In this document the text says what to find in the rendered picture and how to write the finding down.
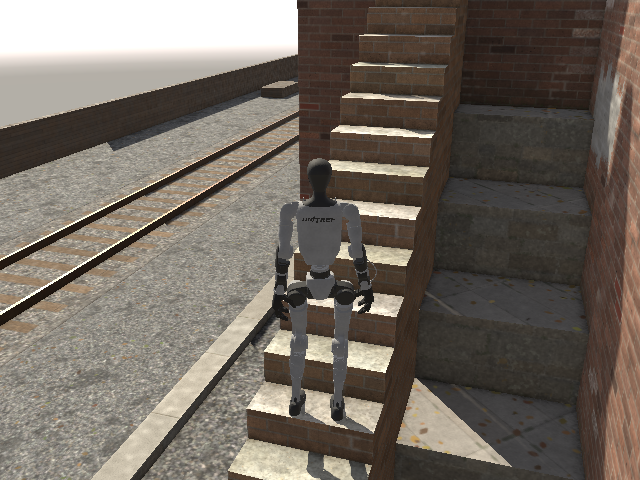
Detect right robot upper arm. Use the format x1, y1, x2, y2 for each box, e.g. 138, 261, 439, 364
340, 202, 363, 259

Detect robot left forearm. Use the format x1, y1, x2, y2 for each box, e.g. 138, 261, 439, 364
273, 245, 290, 295

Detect right robot foot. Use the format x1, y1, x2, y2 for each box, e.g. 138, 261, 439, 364
330, 394, 344, 421

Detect robot left hand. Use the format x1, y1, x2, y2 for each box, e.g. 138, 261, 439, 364
272, 293, 296, 321

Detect robot left shin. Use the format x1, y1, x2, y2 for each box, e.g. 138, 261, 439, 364
289, 334, 306, 402

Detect left robot upper arm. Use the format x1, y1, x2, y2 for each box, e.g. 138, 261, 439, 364
278, 201, 299, 259

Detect robot right hand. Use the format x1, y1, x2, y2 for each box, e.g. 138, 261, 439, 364
354, 287, 374, 314

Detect robot right forearm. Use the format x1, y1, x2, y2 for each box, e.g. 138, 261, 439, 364
353, 243, 372, 290

